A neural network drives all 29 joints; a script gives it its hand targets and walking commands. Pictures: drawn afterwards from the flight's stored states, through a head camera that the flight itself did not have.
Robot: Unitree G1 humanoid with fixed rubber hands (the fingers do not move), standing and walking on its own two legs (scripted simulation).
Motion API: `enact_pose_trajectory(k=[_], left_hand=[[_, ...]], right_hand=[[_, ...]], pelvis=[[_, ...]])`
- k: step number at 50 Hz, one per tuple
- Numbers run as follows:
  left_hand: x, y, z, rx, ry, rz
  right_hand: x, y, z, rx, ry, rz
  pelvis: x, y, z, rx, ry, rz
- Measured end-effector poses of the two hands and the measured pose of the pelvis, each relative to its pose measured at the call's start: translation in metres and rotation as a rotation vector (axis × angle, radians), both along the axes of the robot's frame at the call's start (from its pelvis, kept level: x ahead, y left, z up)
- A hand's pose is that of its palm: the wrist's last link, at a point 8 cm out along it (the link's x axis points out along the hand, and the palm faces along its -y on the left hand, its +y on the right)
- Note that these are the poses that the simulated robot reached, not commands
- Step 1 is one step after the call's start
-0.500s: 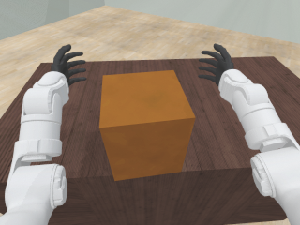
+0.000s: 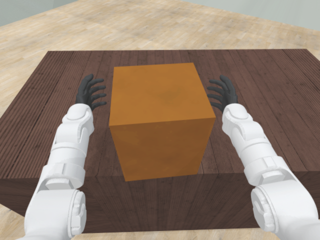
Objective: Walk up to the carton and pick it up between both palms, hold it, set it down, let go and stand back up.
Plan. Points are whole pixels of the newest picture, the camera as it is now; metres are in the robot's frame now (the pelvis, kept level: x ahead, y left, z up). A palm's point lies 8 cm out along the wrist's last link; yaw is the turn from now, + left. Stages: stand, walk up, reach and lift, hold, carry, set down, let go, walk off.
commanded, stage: reach and lift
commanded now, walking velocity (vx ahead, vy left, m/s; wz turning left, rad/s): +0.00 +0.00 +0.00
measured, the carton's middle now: (158, 124) +0.41 +0.04 +0.06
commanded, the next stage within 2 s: none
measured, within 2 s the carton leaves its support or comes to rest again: neither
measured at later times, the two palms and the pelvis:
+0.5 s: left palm (95, 108) +0.41 +0.19 +0.13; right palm (222, 108) +0.42 -0.13 +0.11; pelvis +0.01 +0.00 +0.00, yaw +0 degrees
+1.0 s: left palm (96, 110) +0.40 +0.19 +0.13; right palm (217, 113) +0.40 -0.11 +0.12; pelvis +0.02 +0.00 +0.00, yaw +0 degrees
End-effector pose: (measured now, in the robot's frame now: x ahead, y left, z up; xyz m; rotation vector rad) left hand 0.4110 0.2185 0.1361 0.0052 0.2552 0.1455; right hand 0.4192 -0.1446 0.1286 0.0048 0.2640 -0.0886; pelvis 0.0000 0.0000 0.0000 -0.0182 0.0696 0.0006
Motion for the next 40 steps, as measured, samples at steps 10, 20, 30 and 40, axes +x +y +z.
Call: enact_pose_trajectory(k=[10, 20, 30, 40], left_hand=[[-0.004, -0.008, -0.028, -0.004, -0.020, 0.007], [0.001, -0.020, -0.011, 0.011, -0.045, -0.026], [0.001, -0.025, -0.014, -0.019, -0.062, 0.009], [0.001, -0.026, -0.015, -0.004, -0.079, 0.024]], right_hand=[[0.001, 0.011, -0.019, 0.011, -0.015, -0.018], [0.002, 0.006, -0.013, 0.017, -0.022, -0.036], [0.001, 0.029, -0.015, 0.015, -0.030, 0.004], [-0.002, 0.029, -0.012, -0.016, -0.068, -0.020]], pelvis=[[0.007, -0.001, -0.002, -0.007, 0.027, 0.011], [0.008, 0.001, -0.002, -0.006, 0.005, 0.007], [0.007, -0.001, -0.001, 0.000, 0.003, 0.003], [0.006, -0.001, 0.001, 0.001, -0.025, 0.014]])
